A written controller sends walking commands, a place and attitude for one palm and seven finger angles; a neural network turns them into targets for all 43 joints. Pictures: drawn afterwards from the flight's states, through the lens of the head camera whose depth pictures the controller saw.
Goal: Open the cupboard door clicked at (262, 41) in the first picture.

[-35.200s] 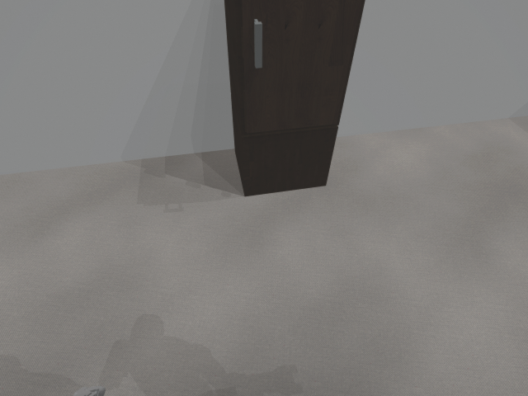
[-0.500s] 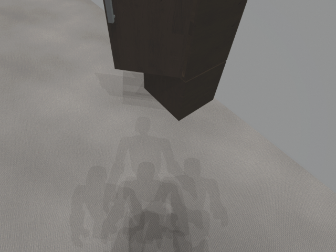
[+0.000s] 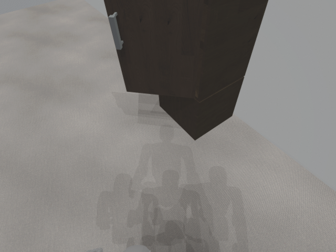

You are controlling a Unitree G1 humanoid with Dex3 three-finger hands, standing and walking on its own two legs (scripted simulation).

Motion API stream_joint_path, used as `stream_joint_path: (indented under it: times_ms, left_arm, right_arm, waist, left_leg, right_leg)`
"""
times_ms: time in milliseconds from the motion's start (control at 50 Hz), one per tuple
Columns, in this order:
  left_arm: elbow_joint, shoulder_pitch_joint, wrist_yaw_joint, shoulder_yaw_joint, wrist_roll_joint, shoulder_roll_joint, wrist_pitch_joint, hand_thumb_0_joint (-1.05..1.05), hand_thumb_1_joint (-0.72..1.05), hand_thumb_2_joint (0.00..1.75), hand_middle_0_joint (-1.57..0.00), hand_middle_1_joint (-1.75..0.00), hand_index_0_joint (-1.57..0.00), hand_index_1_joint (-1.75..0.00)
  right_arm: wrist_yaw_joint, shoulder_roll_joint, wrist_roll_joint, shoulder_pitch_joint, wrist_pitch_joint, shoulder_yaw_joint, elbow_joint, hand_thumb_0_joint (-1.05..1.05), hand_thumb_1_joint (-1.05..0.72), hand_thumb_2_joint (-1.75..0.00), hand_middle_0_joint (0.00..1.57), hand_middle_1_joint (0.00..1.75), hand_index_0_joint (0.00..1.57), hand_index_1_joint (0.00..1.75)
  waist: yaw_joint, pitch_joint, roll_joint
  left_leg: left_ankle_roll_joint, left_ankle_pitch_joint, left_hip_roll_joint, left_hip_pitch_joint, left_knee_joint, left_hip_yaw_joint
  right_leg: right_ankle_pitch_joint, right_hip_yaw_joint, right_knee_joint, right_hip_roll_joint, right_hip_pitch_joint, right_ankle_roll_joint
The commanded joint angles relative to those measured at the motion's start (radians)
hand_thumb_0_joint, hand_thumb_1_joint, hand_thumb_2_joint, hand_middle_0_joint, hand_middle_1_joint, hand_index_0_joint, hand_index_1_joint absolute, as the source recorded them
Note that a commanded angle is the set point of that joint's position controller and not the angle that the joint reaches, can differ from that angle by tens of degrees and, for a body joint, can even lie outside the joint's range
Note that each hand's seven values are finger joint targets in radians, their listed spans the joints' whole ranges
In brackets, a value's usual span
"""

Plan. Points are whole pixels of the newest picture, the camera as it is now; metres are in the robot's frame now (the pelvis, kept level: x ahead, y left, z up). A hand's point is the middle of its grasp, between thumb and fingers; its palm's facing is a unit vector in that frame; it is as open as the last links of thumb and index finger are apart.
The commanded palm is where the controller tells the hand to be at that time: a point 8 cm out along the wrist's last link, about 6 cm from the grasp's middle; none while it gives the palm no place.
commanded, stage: take the last steps up to it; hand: left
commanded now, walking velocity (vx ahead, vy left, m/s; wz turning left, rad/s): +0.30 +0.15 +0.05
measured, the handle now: (117, 31) +0.98 +0.27 +0.04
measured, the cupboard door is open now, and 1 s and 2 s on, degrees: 43 43 43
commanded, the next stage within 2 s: come to a stop and stand still in 0.82 s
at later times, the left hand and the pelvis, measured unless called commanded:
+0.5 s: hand (79, 238) +0.18 +0.28 -0.17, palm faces +0.09 -0.98 -0.18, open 7.4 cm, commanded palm none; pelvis +0.18 +0.10 +0.00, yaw +0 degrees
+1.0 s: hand (99, 163) +0.41 +0.27 -0.15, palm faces +0.03 -0.97 -0.23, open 7.1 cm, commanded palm none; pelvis +0.36 +0.08 +0.01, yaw -1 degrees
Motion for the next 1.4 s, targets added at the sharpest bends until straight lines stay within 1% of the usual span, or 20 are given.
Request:
stream_joint_path:
  times_ms: [0,180,240,260,280,300,340,440,680,700,740,760,800,840,1000,1060,1100,1140,1260,1380]
  left_arm:
    - [0.017,0.129,0.008,0.033,0.013,0.124,-0.018,0.00,0.90,0.90,-0.20,-0.30,-0.20,-0.30]
    - [0.089,0.202,0.001,0.030,0.020,0.199,-0.017,0.00,0.90,0.90,-0.20,-0.30,-0.20,-0.30]
    - [0.083,0.161,0.003,0.040,0.016,0.209,-0.002,0.00,0.90,0.90,-0.20,-0.30,-0.20,-0.30]
    - [0.076,0.174,-0.002,0.032,0.014,0.175,0.002,0.00,0.90,0.90,-0.20,-0.30,-0.20,-0.30]
    - [0.056,0.215,-0.009,0.023,0.003,0.106,0.007,0.00,0.90,0.90,-0.20,-0.30,-0.20,-0.30]
    - [0.009,0.134,-0.006,0.011,0.003,0.094,0.004,0.00,0.90,0.90,-0.20,-0.30,-0.20,-0.30]
    - [0.008,0.062,-0.002,0.015,0.002,0.097,0.010,0.00,0.90,0.90,-0.20,-0.30,-0.20,-0.30]
    - [0.045,0.128,-0.017,0.015,0.015,0.057,0.039,0.00,0.90,0.90,-0.20,-0.30,-0.20,-0.30]
    - [-0.034,0.017,-0.024,0.016,0.016,0.095,0.032,0.00,0.90,0.90,-0.20,-0.30,-0.20,-0.30]
    - [-0.003,0.125,-0.021,0.025,0.017,0.125,0.023,0.00,0.90,0.90,-0.20,-0.30,-0.20,-0.30]
    - [0.058,0.351,-0.006,0.061,0.006,0.301,0.009,0.00,0.90,0.90,-0.20,-0.30,-0.20,-0.30]
    - [0.057,0.319,0.004,0.059,-0.002,0.274,0.001,0.00,0.90,0.90,-0.20,-0.30,-0.20,-0.30]
    - [0.014,0.170,0.015,0.035,-0.003,0.184,0.002,0.00,0.90,0.90,-0.20,-0.30,-0.20,-0.30]
    - [0.009,0.125,0.012,0.017,0.002,0.136,-0.012,0.00,0.90,0.90,-0.20,-0.30,-0.20,-0.30]
    - [0.053,0.096,0.025,0.011,0.007,0.158,0.010,0.00,0.90,0.90,-0.20,-0.30,-0.20,-0.30]
    - [0.059,0.105,0.034,0.007,0.000,0.169,0.039,0.00,0.90,0.90,-0.20,-0.30,-0.20,-0.30]
    - [0.050,0.183,0.047,-0.005,-0.003,0.109,0.064,0.00,0.90,0.90,-0.20,-0.30,-0.20,-0.30]
    - [0.036,0.181,0.041,-0.005,-0.007,0.102,0.091,0.00,0.90,0.90,-0.20,-0.30,-0.20,-0.30]
    - [0.002,0.139,0.021,0.027,-0.002,0.122,0.113,0.00,0.90,0.90,-0.20,-0.30,-0.20,-0.30]
    - [-0.013,0.171,0.006,0.016,0.006,0.095,0.102,0.00,0.90,0.90,-0.20,-0.30,-0.20,-0.30]
  right_arm:
    - [0.021,0.004,-0.003,-0.005,-0.019,-0.009,-0.074,0.00,-0.90,-0.90,0.20,0.30,0.20,0.30]
    - [0.045,-0.012,0.005,-0.196,-0.049,0.001,-0.167,0.00,-0.90,-0.90,0.20,0.30,0.20,0.30]
    - [0.033,-0.065,0.001,-0.053,-0.066,-0.008,-0.132,0.00,-0.90,-0.90,0.20,0.30,0.20,0.30]
    - [0.021,-0.135,-0.004,0.079,-0.072,-0.024,-0.092,0.00,-0.90,-0.90,0.20,0.30,0.20,0.30]
    - [0.005,-0.252,-0.017,0.182,-0.076,-0.056,-0.073,0.00,-0.90,-0.90,0.20,0.30,0.20,0.30]
    - [-0.012,-0.275,-0.011,0.237,-0.065,-0.055,-0.066,0.00,-0.90,-0.90,0.20,0.30,0.20,0.30]
    - [-0.025,-0.196,-0.003,0.089,-0.072,-0.034,-0.104,0.00,-0.90,-0.90,0.20,0.30,0.20,0.30]
    - [-0.028,-0.090,-0.001,-0.001,-0.102,0.000,-0.112,0.00,-0.90,-0.90,0.20,0.30,0.20,0.30]
    - [-0.018,-0.106,-0.006,0.060,-0.084,0.003,-0.049,0.00,-0.90,-0.90,0.20,0.30,0.20,0.30]
    - [-0.018,-0.100,0.001,0.047,-0.086,0.008,-0.048,0.00,-0.90,-0.90,0.20,0.30,0.20,0.30]
    - [-0.009,-0.061,0.017,0.066,-0.090,0.011,-0.088,0.00,-0.90,-0.90,0.20,0.30,0.20,0.30]
    - [-0.014,-0.091,0.013,0.008,-0.083,0.005,-0.086,0.00,-0.90,-0.90,0.20,0.30,0.20,0.30]
    - [-0.015,-0.054,0.014,-0.054,-0.073,0.007,-0.087,0.00,-0.90,-0.90,0.20,0.30,0.20,0.30]
    - [-0.008,-0.006,0.008,0.000,-0.056,0.015,-0.065,0.00,-0.90,-0.90,0.20,0.30,0.20,0.30]
    - [-0.011,0.017,0.017,-0.029,-0.030,0.023,-0.063,0.00,-0.90,-0.90,0.20,0.30,0.20,0.30]
    - [-0.018,-0.050,0.015,-0.011,-0.030,0.009,-0.061,0.00,-0.90,-0.90,0.20,0.30,0.20,0.30]
    - [-0.031,-0.153,0.010,0.013,-0.026,-0.012,-0.076,0.00,-0.90,-0.90,0.20,0.30,0.20,0.30]
    - [-0.052,-0.181,0.005,-0.003,-0.020,-0.016,-0.092,0.00,-0.90,-0.90,0.20,0.30,0.20,0.30]
    - [-0.069,-0.179,0.000,-0.124,-0.010,-0.028,-0.160,0.00,-0.90,-0.90,0.20,0.30,0.20,0.30]
    - [-0.046,-0.175,-0.006,-0.152,-0.005,-0.036,-0.163,0.00,-0.90,-0.90,0.20,0.30,0.20,0.30]
  waist:
    - [0.021,-0.003,-0.152]
    - [0.064,0.027,-0.208]
    - [-0.024,-0.023,-0.150]
    - [-0.073,-0.112,-0.011]
    - [-0.094,-0.198,0.277]
    - [-0.118,-0.189,0.230]
    - [-0.067,-0.142,0.190]
    - [0.032,-0.047,0.065]
    - [0.057,0.007,-0.018]
    - [0.107,-0.042,-0.050]
    - [0.156,-0.178,-0.368]
    - [0.154,-0.174,-0.313]
    - [0.087,-0.053,-0.121]
    - [0.038,-0.061,-0.147]
    - [0.018,-0.066,-0.178]
    - [0.000,-0.082,-0.113]
    - [0.006,-0.099,0.112]
    - [-0.002,-0.109,0.243]
    - [0.014,-0.169,0.086]
    - [0.024,-0.144,0.142]
  left_leg:
    - [-0.043,0.130,0.088,-0.142,-0.070,-0.009]
    - [-0.029,0.129,0.044,-0.048,-0.503,0.086]
    - [-0.005,0.130,-0.006,0.247,-0.668,0.128]
    - [0.015,0.126,0.041,0.447,-0.694,0.084]
    - [0.099,0.160,0.281,0.619,-0.743,-0.263]
    - [0.176,0.237,0.369,0.612,-0.830,-0.362]
    - [0.196,0.115,0.371,0.445,-0.878,-0.313]
    - [0.167,0.271,0.272,0.284,-0.954,-0.074]
    - [0.128,0.339,0.211,0.263,-0.804,0.039]
    - [0.090,0.369,0.155,0.205,-0.656,0.082]
    - [-0.006,-0.267,-0.043,-0.171,-0.097,0.150]
    - [-0.006,-0.248,-0.002,-0.211,0.046,0.007]
    - [-0.017,-0.084,0.075,-0.214,0.041,-0.050]
    - [-0.039,-0.012,0.084,-0.104,-0.085,-0.016]
    - [-0.062,0.112,0.005,0.083,-0.510,0.052]
    - [-0.035,0.458,0.048,0.257,-0.683,0.018]
    - [0.084,0.846,0.265,0.293,-0.685,-0.164]
    - [0.181,0.904,0.348,0.254,-0.773,-0.258]
    - [0.197,0.577,0.336,0.221,-0.775,-0.187]
    - [0.137,0.122,0.269,0.106,-0.820,-0.178]
  right_leg:
    - [0.053,0.177,-0.380,-0.266,0.025,-0.066]
    - [0.257,0.098,-0.297,-0.276,0.133,-0.067]
    - [0.254,0.040,-0.115,-0.231,0.039,-0.037]
    - [0.216,-0.014,0.114,-0.167,-0.038,-0.013]
    - [-0.205,-0.056,0.417,-0.017,-0.277,0.032]
    - [-0.337,0.049,0.624,0.014,-0.388,0.010]
    - [-0.200,0.152,0.794,-0.056,-0.450,-0.006]
    - [-0.040,0.137,0.620,-0.079,-0.352,0.020]
    - [0.069,0.043,0.045,0.016,-0.035,-0.004]
    - [0.112,0.066,-0.022,0.012,0.139,-0.021]
    - [0.283,0.634,-0.226,-0.405,0.506,-0.227]
    - [0.353,0.663,-0.253,-0.408,0.434,-0.242]
    - [0.388,0.437,-0.264,-0.337,0.242,-0.196]
    - [0.490,0.246,-0.280,-0.256,0.129,-0.139]
    - [0.690,0.125,-0.175,-0.168,0.093,-0.106]
    - [0.453,0.107,-0.051,-0.116,0.011,-0.035]
    - [-0.062,0.069,0.053,-0.004,-0.052,0.027]
    - [-0.371,0.097,0.332,0.047,-0.094,0.041]
    - [-0.262,0.199,0.604,0.048,-0.206,0.048]
    - [-0.187,0.117,0.139,0.053,-0.002,0.024]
